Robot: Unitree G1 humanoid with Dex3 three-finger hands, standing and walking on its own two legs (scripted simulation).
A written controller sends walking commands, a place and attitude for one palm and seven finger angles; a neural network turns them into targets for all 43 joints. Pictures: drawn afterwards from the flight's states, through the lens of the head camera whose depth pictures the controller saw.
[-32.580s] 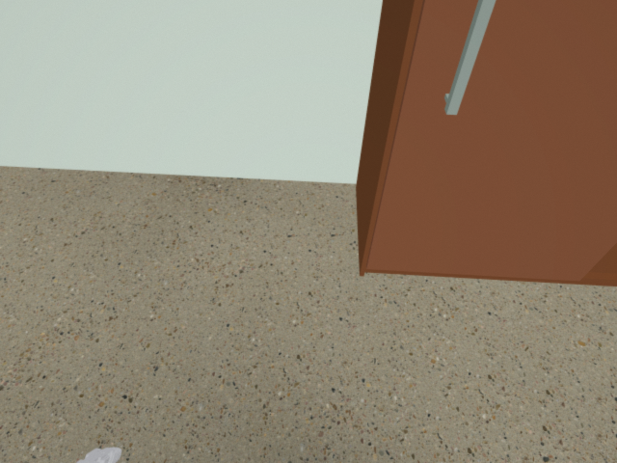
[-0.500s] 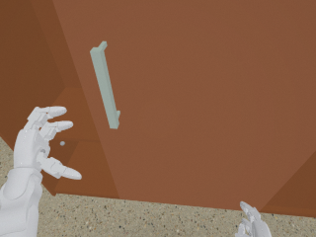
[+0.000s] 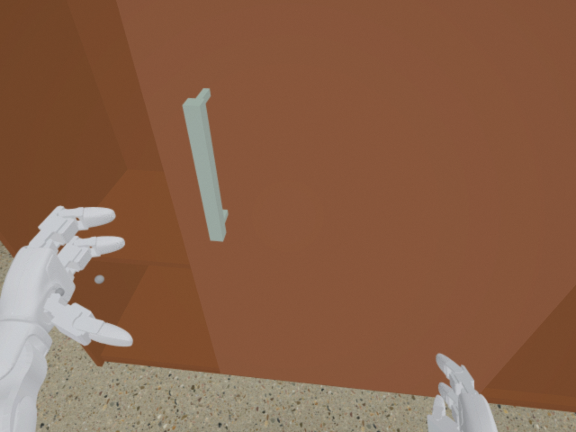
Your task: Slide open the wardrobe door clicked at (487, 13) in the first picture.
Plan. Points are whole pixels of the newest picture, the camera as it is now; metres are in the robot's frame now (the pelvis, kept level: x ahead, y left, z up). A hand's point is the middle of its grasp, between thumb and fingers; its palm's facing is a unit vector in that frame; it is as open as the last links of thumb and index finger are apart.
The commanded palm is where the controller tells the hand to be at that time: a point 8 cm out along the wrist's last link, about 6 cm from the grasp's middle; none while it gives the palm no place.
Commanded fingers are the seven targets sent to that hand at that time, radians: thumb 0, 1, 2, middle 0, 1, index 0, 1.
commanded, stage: draw the hand back to the body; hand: left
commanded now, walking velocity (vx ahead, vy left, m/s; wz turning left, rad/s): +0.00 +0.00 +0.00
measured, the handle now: (211, 171) +0.47 +0.20 +0.15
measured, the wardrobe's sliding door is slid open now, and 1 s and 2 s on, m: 0.44 0.44 0.44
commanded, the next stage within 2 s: step back with the hand held close in 1.02 s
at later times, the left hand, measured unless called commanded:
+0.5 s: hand (80, 269) +0.22 +0.27 +0.17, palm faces +0.44 -0.83 -0.33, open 10.1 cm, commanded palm +0.17 +0.31 +0.18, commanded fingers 0.00 0.68 0.80 -0.21 -0.43 -0.21 -0.43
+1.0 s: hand (81, 273) +0.21 +0.27 +0.18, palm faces +0.47 -0.81 -0.34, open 7.4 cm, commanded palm +0.17 +0.30 +0.18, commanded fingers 0.00 0.90 0.90 -0.20 -0.30 -0.20 -0.30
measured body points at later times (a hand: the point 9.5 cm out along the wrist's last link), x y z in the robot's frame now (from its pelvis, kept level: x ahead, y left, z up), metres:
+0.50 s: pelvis +0.01 +0.02 +0.01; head -0.02 +0.00 +0.46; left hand +0.19 +0.32 +0.19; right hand +0.20 -0.20 -0.07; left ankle +0.04 +0.13 -0.73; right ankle +0.01 -0.13 -0.73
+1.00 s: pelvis +0.02 +0.00 +0.01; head -0.01 -0.01 +0.46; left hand +0.18 +0.31 +0.20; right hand +0.21 -0.22 -0.06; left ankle +0.04 +0.13 -0.73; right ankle +0.01 -0.13 -0.73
